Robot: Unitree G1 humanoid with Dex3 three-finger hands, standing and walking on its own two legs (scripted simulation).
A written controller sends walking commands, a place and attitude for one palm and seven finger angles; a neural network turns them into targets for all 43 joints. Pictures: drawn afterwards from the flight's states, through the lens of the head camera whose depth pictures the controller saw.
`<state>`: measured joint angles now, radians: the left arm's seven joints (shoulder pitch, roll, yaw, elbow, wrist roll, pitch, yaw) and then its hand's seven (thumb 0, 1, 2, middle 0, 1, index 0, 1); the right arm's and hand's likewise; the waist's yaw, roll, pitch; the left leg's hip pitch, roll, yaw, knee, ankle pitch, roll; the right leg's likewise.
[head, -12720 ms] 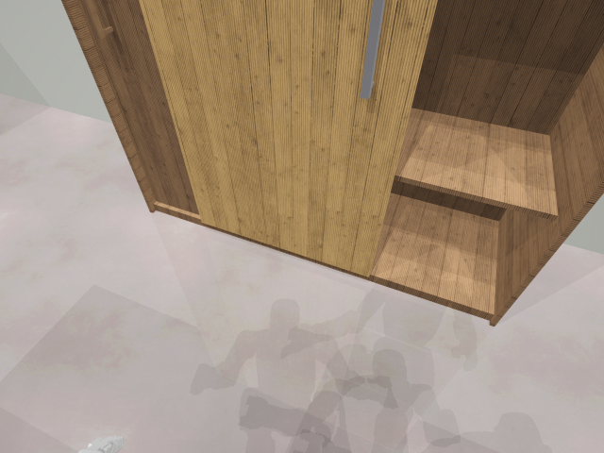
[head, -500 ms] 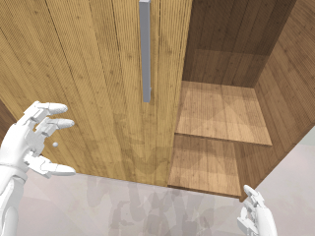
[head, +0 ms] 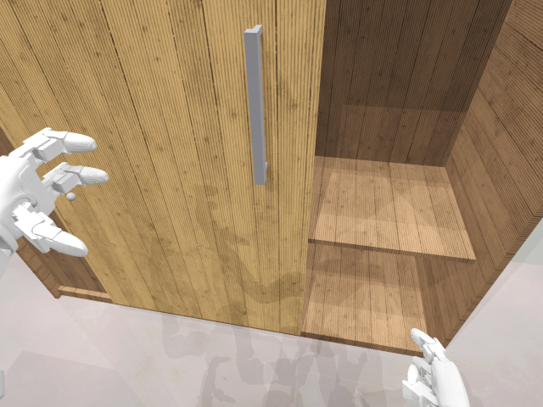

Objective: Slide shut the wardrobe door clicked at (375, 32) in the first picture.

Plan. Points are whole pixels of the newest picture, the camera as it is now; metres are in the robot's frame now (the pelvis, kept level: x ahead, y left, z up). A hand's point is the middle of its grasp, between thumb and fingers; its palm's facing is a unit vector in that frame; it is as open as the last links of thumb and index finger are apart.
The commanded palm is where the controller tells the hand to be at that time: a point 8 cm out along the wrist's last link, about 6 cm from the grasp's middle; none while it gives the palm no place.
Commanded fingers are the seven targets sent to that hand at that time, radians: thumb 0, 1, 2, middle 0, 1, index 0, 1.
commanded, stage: raise the hand with hooked fingers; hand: left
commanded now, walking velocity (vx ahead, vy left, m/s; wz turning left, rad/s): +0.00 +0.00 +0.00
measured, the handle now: (259, 113) +0.57 +0.09 +0.19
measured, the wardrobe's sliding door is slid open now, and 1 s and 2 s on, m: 0.47 0.47 0.47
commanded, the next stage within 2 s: move the hooked fingers beside the handle in 0.38 s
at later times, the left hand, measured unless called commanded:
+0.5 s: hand (104, 201) +0.29 +0.25 +0.21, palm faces +0.01 -1.00 -0.09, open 14.0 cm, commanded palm +0.26 +0.30 +0.22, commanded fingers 0.00 -0.50 0.30 -0.30 -1.20 -0.30 -1.20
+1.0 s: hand (138, 168) +0.35 +0.23 +0.22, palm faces -0.02 -1.00 -0.03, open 14.0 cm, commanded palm +0.33 +0.27 +0.21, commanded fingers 0.00 -0.50 0.30 -0.30 -1.20 -0.30 -1.20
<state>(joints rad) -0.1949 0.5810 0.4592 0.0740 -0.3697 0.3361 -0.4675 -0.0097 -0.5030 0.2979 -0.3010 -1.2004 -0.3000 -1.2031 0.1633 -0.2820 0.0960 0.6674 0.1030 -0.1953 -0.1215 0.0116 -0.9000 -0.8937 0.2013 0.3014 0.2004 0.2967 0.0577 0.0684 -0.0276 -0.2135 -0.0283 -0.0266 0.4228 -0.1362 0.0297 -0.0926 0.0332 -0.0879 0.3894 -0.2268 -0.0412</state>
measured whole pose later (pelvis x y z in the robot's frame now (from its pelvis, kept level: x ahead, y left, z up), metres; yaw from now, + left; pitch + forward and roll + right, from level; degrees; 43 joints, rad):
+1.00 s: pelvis +0.03 +0.00 +0.00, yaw -1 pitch -2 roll -1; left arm -0.33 0.45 0.36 0.11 -0.32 0.36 -0.34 -0.01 -0.50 0.30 -0.30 -1.20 -0.30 -1.20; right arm 0.15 -0.26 0.08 0.68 0.09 -0.18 -0.11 0.01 -0.90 -0.89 0.20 0.30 0.20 0.30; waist 0.04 0.04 -0.04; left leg -0.23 -0.03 -0.01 0.46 -0.19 0.03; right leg -0.11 0.03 -0.06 0.42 -0.27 -0.04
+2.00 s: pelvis +0.03 -0.02 +0.00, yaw -3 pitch +4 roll +0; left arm -0.92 0.48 0.29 0.88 -0.18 0.13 -0.22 -0.01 -0.50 0.30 -0.30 -1.20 -0.30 -1.20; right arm 0.31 -0.30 0.01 0.76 0.07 -0.14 -0.09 0.01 -0.90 -0.89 0.20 0.30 0.20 0.30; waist -0.08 0.04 -0.03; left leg -0.35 0.01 0.00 0.47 -0.19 0.00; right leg -0.24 0.07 -0.05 0.42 -0.26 -0.07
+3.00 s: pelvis +0.02 +0.00 -0.01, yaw -4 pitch +9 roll -2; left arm -1.12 0.56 0.36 1.17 -0.09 -0.01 -0.25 -0.01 -0.50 0.30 -0.40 -1.22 -0.43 -1.23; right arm 0.45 -0.30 0.01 0.73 0.04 -0.13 -0.05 0.01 -0.90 -0.89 0.20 0.30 0.20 0.30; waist -0.16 0.03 -0.06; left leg -0.51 0.01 0.02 0.56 -0.21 0.03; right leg -0.40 0.07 -0.03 0.50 -0.26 -0.04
